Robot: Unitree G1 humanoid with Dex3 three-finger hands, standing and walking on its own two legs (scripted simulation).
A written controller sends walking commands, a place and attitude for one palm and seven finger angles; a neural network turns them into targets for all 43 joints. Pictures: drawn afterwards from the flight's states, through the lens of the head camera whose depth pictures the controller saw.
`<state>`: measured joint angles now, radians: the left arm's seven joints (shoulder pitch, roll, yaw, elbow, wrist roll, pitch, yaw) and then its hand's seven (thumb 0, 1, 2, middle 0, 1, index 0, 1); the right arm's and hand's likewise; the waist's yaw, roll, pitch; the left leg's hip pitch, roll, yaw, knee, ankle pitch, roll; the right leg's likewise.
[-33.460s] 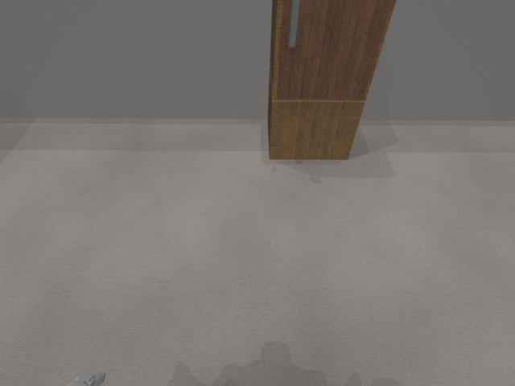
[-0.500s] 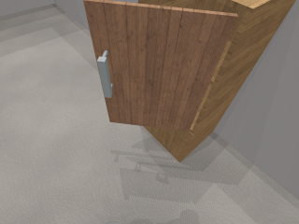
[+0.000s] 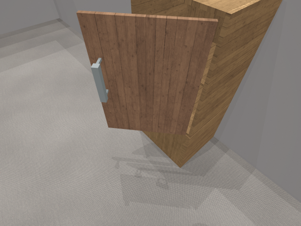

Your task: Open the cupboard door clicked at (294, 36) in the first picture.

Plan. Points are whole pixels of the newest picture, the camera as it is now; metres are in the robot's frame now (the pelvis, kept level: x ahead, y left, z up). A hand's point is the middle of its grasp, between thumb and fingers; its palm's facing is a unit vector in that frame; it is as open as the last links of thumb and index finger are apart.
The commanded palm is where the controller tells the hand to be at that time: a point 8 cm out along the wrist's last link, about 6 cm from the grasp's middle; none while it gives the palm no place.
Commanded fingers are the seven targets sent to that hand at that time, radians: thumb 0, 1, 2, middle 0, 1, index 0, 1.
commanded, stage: come to a stop and stand still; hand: left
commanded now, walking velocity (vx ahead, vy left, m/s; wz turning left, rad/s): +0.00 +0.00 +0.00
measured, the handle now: (101, 80) +0.61 +0.23 +0.01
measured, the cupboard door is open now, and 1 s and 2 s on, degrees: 42 42 42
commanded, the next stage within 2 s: look again from close up in 0.06 s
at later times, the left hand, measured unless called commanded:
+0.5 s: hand out of the picture +0.04 +0.22 -0.16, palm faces -0.05 -0.96 -0.26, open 7.3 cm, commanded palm none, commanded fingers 0.00 0.90 0.90 -0.20 -0.30 -0.20 -0.30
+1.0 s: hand (80, 188) +0.21 +0.20 -0.01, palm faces +0.18 -0.98 -0.08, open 7.6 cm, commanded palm +0.13 +0.26 -0.05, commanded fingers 0.00 0.62 0.78 -0.22 -0.48 -0.22 -0.48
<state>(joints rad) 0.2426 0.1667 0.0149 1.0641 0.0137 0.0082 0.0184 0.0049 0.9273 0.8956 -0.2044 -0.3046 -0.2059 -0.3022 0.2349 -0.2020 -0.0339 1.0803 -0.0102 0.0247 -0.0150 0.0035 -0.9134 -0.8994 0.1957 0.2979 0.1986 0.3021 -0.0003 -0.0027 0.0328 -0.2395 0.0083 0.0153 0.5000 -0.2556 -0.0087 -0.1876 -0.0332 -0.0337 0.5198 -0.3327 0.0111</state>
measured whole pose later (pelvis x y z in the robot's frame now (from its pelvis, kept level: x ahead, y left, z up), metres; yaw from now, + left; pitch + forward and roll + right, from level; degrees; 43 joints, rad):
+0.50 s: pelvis +0.00 +0.02 +0.00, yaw -2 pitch +0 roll +1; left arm 0.24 0.19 -0.01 1.05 0.02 0.00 0.03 0.00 0.91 0.90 -0.20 -0.30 -0.20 -0.30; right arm 0.27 -0.19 0.01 1.05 -0.01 -0.02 -0.01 0.01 -0.93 -0.90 0.20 0.30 0.20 0.30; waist -0.01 0.03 0.04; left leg -0.24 -0.02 0.06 0.50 -0.27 0.03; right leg -0.20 -0.06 0.01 0.52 -0.33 0.04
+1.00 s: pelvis -0.01 -0.01 -0.02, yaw +0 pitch +7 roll +1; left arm 0.33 0.19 0.22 0.24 -0.20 -0.34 -0.14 0.00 0.82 0.86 -0.21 -0.36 -0.21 -0.36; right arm 0.21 -0.23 -0.06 0.73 0.01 -0.24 -0.05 0.01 -0.91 -0.90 0.20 0.30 0.20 0.30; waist -0.02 -0.01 -0.09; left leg -0.50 0.02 0.02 0.72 -0.34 -0.02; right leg -0.46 -0.04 -0.04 0.75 -0.42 -0.01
